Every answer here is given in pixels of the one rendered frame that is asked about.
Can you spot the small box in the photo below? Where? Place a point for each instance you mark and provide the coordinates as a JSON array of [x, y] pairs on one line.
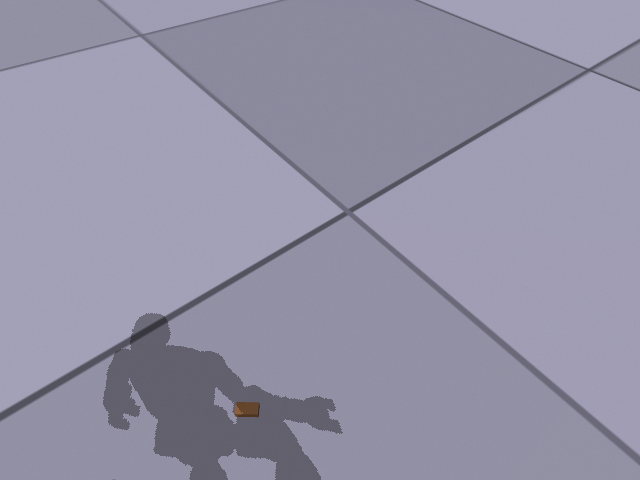
[[247, 409]]

